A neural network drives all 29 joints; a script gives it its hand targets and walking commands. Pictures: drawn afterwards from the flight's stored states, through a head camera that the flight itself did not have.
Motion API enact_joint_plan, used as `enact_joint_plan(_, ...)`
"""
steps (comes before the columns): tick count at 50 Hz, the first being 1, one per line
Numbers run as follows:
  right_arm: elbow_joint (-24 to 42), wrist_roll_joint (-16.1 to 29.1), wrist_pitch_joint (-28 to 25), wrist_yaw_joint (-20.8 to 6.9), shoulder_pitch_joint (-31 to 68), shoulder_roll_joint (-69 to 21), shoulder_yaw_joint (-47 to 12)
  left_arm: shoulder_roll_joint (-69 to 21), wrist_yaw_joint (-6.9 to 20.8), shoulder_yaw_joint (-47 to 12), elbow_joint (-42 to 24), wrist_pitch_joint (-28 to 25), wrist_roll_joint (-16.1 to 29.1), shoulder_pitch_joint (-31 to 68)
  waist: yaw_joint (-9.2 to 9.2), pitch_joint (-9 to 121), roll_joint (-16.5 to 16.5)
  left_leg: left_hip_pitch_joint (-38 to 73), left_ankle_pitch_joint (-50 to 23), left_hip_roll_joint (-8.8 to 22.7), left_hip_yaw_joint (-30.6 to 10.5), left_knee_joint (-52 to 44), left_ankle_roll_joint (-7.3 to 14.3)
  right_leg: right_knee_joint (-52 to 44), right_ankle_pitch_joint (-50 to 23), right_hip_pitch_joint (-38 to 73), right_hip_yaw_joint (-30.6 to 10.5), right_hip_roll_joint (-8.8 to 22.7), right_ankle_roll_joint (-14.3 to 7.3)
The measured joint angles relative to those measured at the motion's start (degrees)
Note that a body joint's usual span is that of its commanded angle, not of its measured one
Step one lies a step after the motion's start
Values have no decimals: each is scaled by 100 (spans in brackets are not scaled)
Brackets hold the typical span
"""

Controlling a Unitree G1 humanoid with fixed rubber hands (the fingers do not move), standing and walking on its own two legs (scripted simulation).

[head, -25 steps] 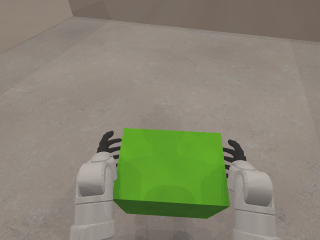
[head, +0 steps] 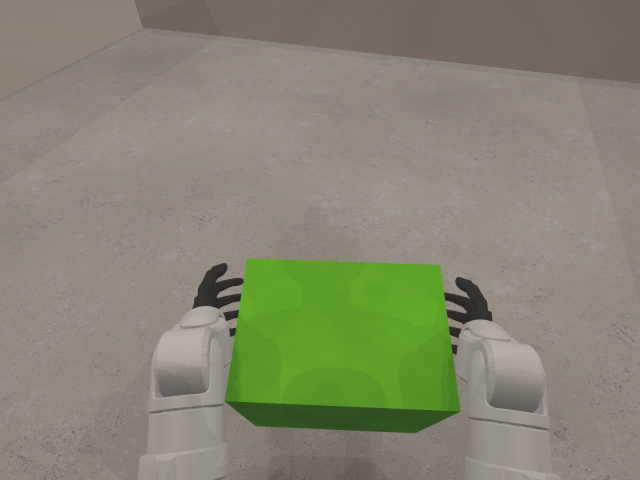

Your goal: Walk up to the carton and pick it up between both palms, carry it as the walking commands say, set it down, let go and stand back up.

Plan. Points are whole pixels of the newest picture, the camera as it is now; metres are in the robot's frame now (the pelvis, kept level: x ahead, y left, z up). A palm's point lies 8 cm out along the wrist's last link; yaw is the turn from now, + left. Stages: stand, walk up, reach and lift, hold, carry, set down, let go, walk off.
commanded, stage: carry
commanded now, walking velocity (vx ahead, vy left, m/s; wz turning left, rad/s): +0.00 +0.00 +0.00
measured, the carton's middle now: (338, 353) +0.30 +0.00 -0.01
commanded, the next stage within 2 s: none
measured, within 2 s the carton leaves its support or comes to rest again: neither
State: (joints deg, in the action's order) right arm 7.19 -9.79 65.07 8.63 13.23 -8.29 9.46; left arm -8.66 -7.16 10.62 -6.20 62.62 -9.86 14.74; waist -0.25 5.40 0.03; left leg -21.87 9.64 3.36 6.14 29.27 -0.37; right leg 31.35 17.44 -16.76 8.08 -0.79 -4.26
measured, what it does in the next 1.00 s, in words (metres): stands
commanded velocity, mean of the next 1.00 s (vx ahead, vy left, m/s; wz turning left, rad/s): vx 0.00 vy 0.00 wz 0.00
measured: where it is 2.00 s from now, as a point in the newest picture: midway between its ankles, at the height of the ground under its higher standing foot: outside the picture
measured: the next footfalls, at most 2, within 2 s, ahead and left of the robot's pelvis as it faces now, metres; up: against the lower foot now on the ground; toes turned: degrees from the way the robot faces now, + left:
right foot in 1.90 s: +0.01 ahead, -0.23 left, +0.00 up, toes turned -5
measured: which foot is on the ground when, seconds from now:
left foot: down 0.00-1.00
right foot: down 0.00-1.00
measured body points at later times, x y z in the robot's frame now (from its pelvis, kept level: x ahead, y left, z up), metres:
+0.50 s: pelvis +0.00 +0.00 +0.00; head -0.02 +0.00 +0.45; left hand +0.29 +0.16 +0.07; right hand +0.28 -0.17 +0.06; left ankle +0.06 +0.13 -0.73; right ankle -0.01 -0.07 -0.73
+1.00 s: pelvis +0.00 +0.00 +0.00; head -0.03 +0.00 +0.45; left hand +0.28 +0.17 +0.06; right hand +0.27 -0.16 +0.05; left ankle +0.06 +0.13 -0.73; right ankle -0.01 -0.07 -0.73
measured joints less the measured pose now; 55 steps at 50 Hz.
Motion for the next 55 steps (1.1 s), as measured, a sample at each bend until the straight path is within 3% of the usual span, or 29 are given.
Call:
enact_joint_plan(4, -96, -47, -157, -120, -122, 23, 31, 22, 211, -4, 62, -91, -23, -97, 1, 46, -31, 43, 18, -6, -4, -3, 6, -27, 2, 56, 4, 4, 16)
enact_joint_plan(8, 247, 103, -101, -1, -257, 46, -110, 43, 199, -64, -253, -48, 61, -203, 17, -11, -11, 48, 8, -6, -1, -16, 2, -26, 1, 53, 1, 4, 10)
enact_joint_plan(14, 65, -23, -139, -271, -234, 42, -9, 53, 309, -43, -66, -159, -41, -256, 41, 67, -8, 62, -8, -12, 17, -57, 6, -46, -11, 51, -16, 8, 15)
enact_joint_plan(18, 233, 62, -131, -226, -354, 60, -102, 74, 267, -87, -260, -129, 54, -376, 47, 39, -5, 70, 15, -2, 25, -27, 1, -27, 2, 60, -25, 2, 16)
enact_joint_plan(20, 78, -17, -233, -339, -331, 58, -72, 68, 356, -38, -110, -215, -44, -333, 53, 65, 14, 63, 6, 2, 19, -34, -4, -36, -4, 56, -18, -3, 11)
enact_joint_plan(38, 328, 90, -263, -287, -477, 75, -146, 94, 295, -107, -335, -295, 125, -518, 38, 38, 36, 68, -6, 2, -1, -25, -11, -20, -5, 65, 2, -2, 4)
enact_joint_plan(42, -159, -89, -488, -427, -356, 60, -56, 81, 397, -36, 91, -487, -64, -425, 50, 99, 51, 88, -12, 9, 3, -23, -4, -32, -21, 89, -2, -9, 6)
enact_joint_plan(55, -62, 66, -589, -357, -533, 80, -128, 99, 279, -79, 33, -573, 69, -551, 46, 71, -18, 67, -67, -22, 8, -93, 35, -97, -77, 68, 0, 15, 28)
